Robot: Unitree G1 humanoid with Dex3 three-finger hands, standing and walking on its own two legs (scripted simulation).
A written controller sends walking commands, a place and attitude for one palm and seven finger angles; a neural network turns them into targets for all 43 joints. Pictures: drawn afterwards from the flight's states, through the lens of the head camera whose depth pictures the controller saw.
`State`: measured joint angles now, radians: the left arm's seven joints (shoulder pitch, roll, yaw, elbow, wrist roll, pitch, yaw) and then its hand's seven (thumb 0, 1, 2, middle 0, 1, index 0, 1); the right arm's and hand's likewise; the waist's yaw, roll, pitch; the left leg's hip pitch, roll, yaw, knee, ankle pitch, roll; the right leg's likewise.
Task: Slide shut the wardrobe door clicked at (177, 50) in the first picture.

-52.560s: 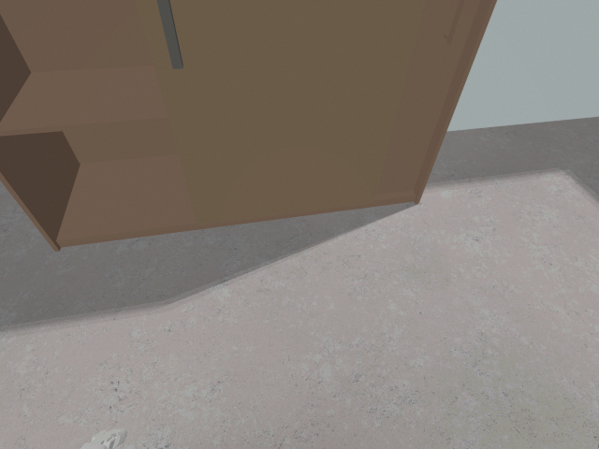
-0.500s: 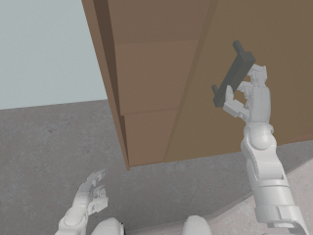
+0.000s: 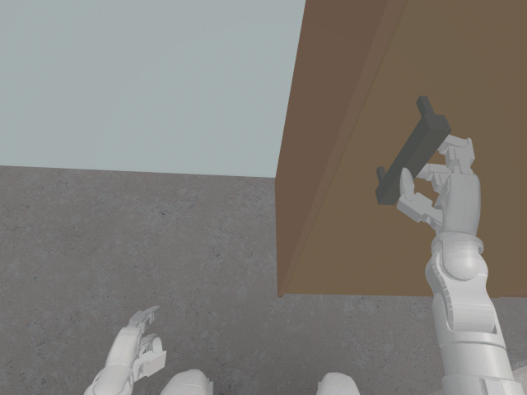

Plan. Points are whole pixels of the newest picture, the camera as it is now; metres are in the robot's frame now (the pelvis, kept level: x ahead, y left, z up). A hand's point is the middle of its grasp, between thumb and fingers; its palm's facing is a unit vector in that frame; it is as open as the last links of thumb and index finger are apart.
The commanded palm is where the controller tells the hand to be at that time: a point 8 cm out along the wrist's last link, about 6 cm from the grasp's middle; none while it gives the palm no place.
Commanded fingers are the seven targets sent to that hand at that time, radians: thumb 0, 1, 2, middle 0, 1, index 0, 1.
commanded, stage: step sideways, sliding the door along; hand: right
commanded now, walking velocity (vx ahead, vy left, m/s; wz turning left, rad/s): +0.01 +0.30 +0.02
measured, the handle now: (403, 153) +0.44 -0.20 +0.11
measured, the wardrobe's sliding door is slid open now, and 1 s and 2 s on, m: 0.00 0.00 0.00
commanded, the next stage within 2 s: stop walking and hold the door there in 0.68 s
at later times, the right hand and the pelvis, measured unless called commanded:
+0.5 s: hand (384, 193) +0.36 -0.15 +0.11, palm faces +0.59 +0.78 -0.19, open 7.2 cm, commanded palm +0.31 -0.12 +0.12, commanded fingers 0.00 -0.90 -0.90 0.45 1.40 0.45 1.40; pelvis +0.01 +0.15 +0.01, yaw -3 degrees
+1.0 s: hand (392, 196) +0.37 -0.17 +0.10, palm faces +0.63 +0.58 -0.52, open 6.3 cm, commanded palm +0.32 -0.17 +0.10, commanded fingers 0.00 -0.90 -0.90 0.45 1.40 0.45 1.40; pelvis +0.09 +0.23 -0.01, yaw +3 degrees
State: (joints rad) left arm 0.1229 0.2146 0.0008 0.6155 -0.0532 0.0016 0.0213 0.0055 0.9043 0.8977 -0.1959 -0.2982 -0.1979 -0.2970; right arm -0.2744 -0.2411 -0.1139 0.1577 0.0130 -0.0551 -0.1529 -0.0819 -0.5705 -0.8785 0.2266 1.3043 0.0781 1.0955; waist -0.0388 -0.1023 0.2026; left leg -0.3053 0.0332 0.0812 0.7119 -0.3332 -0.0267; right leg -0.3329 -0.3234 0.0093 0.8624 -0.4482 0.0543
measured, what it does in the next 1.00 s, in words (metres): steps to the left: right foot, then left foot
